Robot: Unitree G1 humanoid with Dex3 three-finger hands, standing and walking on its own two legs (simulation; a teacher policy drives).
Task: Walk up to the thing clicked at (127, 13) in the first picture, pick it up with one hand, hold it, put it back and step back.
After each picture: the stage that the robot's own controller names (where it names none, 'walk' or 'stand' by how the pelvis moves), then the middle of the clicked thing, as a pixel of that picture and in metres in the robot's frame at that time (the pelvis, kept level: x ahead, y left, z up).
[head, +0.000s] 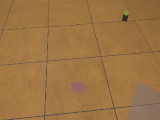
stand; (125, 16) +1.81 -0.53 -0.72
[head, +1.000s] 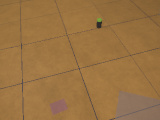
walk; (99, 23) +1.75 -0.06 -0.70
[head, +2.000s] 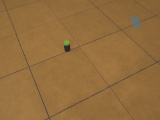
walk; (66, 46) +1.21 +0.26 -0.71
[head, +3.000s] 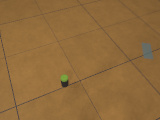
walk; (64, 81) +0.77 +0.20 -0.70
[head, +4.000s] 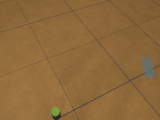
stand; (56, 113) +0.44 +0.20 -0.70
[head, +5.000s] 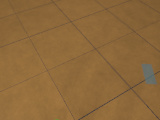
stand; out of the picture +0.40 +0.22 -0.72
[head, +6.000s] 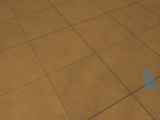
stand; out of the picture +0.38 +0.22 -0.73
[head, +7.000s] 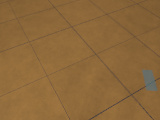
stand; out of the picture +0.38 +0.23 -0.73
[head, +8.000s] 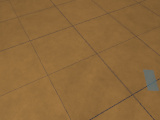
stand; out of the picture +0.37 +0.22 -0.73
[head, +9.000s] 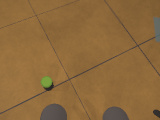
go down; (47, 83) +0.43 +0.21 -0.52
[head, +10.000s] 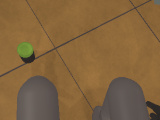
go down; (26, 53) +0.46 +0.25 -0.31
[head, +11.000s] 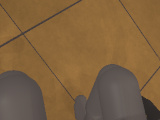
close in; out of the picture +0.44 +0.28 -0.25
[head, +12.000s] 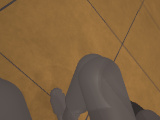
close; out of the picture +0.43 +0.31 -0.22
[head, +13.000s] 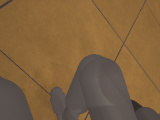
lift; out of the picture +0.42 +0.30 -0.23
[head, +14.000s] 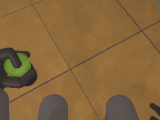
lift; (22, 71) +0.35 +0.21 -0.02
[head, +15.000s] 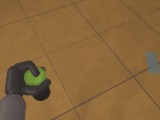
hold; (38, 84) +0.33 +0.17 -0.01
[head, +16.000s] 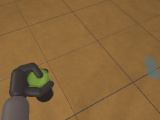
hold; (41, 86) +0.33 +0.17 -0.01
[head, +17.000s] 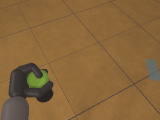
hold; (41, 86) +0.33 +0.17 +0.00
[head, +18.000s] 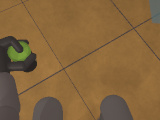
crouch; (24, 58) +0.42 +0.21 -0.08
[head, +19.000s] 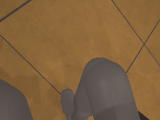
lower; out of the picture +0.43 +0.32 -0.22
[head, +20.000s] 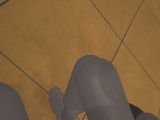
lower; out of the picture +0.42 +0.32 -0.23
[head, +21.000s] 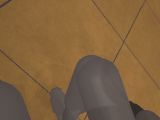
lower; out of the picture +0.42 +0.32 -0.23
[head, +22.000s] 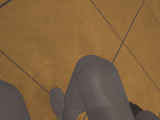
lower; out of the picture +0.42 +0.32 -0.23
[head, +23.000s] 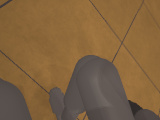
loosen; out of the picture +0.42 +0.32 -0.23
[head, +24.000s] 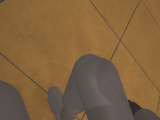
withdraw; out of the picture +0.41 +0.32 -0.23
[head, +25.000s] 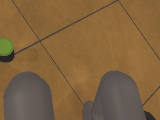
stand; (5, 51) +0.43 +0.28 -0.27
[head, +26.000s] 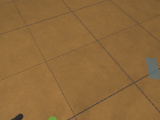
stand; out of the picture +0.39 +0.20 -0.64
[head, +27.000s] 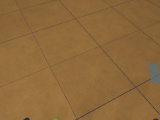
stand; out of the picture +0.41 +0.21 -0.67
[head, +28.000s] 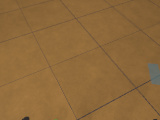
stand; out of the picture +0.40 +0.21 -0.67
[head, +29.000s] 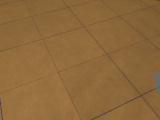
stand; out of the picture +0.42 +0.19 -0.72
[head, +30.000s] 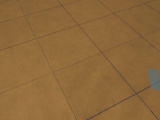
stand; out of the picture +0.39 +0.22 -0.73
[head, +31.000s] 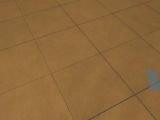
walk; out of the picture +0.38 +0.23 -0.73
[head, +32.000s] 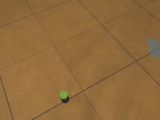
walk; (64, 96) +0.53 +0.21 -0.71
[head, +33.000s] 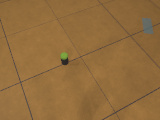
walk; (64, 58) +0.86 +0.18 -0.69
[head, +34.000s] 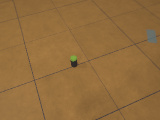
walk; (73, 61) +1.04 +0.18 -0.71
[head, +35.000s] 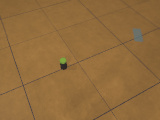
stand; (63, 63) +1.00 +0.21 -0.73
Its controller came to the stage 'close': yes
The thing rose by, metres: 0.70
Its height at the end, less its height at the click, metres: +0.00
